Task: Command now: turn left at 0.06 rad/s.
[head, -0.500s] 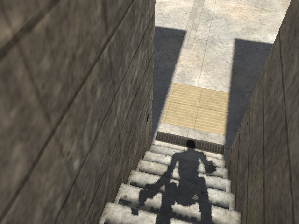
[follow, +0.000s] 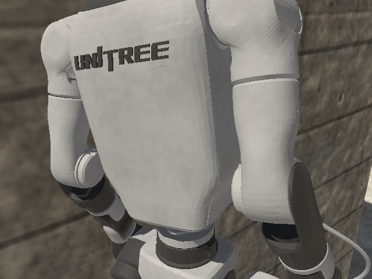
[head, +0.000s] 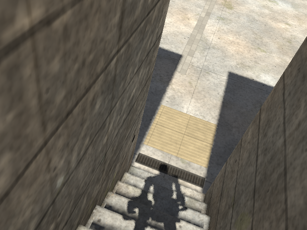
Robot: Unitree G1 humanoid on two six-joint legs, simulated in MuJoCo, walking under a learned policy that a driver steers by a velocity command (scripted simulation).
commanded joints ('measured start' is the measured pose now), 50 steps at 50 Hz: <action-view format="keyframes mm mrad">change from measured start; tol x8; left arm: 1 92 -42 -28 3 14 -13 -20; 6 130 98 8 69 1 -59 -37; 50 197 114 10 96 -9 -105 -27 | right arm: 1 -28 -146 -41 -38 0 -17 17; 26 -47 -198 -45 34 -1 27 32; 50 19 -195 -58 -68 -1 0 63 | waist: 1 8 327 36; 7 -31 114 17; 50 -41 164 19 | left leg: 1 -2 232 -289 -390 706 2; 2 78 239 -329 -412 613 -18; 5 196 188 -306 -390 670 -78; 7 309 177 -244 -407 457 -80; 15 267 123 -147 -421 274 -51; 19 238 115 -128 -384 365 -49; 29 175 118 -134 -385 226 -84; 36 175 133 -142 -388 400 -88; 50 216 134 -151 -378 444 -97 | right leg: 1 196 -17 -88 -317 -67 -25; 2 180 -50 -48 -584 -139 -55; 5 234 -83 -25 -638 181 -104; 9 195 -75 -34 -770 192 -125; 23 242 -58 -74 -788 398 -178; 27 244 -47 -78 -799 397 -178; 29 209 -54 -57 -830 275 -208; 34 263 -73 -56 -823 445 -210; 50 255 -59 -68 -811 412 -214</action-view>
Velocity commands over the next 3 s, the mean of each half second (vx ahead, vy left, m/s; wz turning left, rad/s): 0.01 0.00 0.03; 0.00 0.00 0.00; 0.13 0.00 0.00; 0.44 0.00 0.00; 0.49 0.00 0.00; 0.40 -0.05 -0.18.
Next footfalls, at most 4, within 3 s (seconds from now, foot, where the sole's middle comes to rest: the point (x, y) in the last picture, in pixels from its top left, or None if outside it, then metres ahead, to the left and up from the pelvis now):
0.06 right None -0.01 -0.20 -0.75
2.38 right None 0.46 -0.23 -1.16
2.70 left None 0.78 -0.06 -1.36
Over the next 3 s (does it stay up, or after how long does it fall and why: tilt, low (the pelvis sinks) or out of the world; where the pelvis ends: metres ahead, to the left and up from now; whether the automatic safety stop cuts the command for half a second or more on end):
stays up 0.78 -0.15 -0.66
